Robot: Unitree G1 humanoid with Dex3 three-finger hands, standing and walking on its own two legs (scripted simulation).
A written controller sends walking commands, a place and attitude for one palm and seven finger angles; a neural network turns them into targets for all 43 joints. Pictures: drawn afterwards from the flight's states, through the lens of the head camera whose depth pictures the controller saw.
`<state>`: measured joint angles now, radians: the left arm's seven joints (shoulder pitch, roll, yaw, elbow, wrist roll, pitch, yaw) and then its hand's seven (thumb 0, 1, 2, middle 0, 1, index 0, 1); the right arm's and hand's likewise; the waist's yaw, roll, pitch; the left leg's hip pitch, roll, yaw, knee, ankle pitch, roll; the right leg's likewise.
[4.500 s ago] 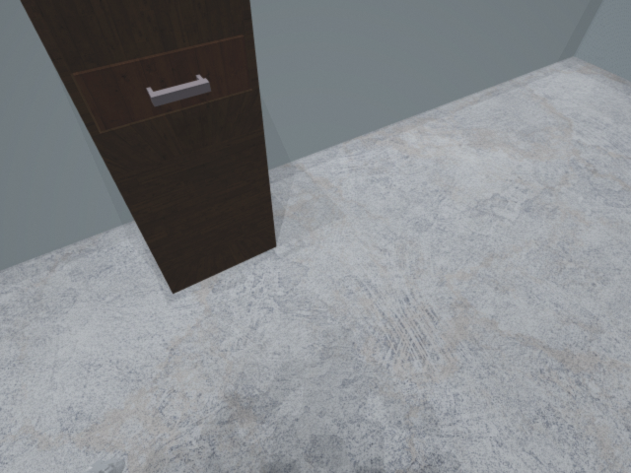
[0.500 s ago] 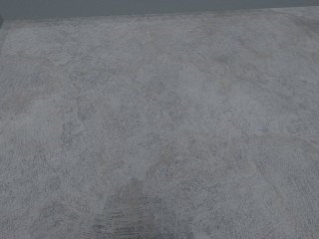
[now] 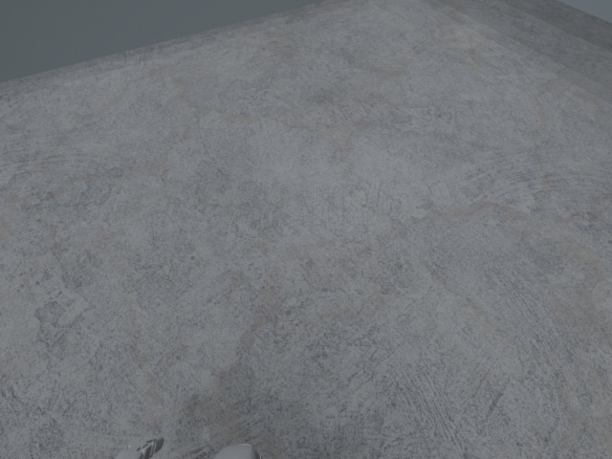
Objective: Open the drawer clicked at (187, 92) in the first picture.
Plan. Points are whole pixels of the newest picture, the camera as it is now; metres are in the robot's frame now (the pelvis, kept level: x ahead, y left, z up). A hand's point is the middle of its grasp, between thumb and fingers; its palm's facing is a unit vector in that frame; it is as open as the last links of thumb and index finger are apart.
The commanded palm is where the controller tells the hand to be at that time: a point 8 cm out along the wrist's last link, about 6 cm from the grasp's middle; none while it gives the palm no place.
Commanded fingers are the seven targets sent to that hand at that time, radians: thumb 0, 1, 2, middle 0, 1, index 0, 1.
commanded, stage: walk to a spot facing it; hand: left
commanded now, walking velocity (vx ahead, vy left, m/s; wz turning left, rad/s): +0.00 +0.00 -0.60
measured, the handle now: out of the picture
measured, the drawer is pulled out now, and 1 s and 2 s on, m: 0.00 0.00 0.00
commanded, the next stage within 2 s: turn to face it in 1.20 s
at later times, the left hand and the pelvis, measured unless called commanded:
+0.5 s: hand (201, 451) +0.15 +0.17 -0.16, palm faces -0.31 -0.92 -0.24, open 7.4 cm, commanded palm none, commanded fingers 0.00 0.90 0.90 -0.20 -0.30 -0.20 -0.30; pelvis -0.01 +0.00 -0.01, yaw -19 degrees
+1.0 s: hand (215, 411) +0.21 +0.16 -0.18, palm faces -0.50 -0.85 -0.19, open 7.4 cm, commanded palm none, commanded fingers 0.00 0.90 0.90 -0.20 -0.30 -0.20 -0.30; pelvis +0.08 +0.00 +0.00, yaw -36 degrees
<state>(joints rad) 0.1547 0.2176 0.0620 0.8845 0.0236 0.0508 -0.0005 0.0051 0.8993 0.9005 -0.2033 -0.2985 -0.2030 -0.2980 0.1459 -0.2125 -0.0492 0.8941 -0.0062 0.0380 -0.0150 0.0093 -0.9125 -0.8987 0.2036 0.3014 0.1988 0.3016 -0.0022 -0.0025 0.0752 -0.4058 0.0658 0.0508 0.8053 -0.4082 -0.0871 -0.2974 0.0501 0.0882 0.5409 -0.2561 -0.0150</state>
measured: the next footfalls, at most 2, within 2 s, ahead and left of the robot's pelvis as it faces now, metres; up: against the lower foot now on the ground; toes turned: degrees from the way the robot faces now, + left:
left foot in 0.06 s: +0.06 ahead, +0.13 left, +0.00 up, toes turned +3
right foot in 0.50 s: -0.02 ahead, -0.12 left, +0.00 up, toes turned -25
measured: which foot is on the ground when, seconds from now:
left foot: up 0.00-0.04, down 0.06-0.50, up 0.52-0.90, down 0.92-1.00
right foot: down 0.00-0.06, up 0.08-0.48, down 0.50-0.92, up 0.94-1.00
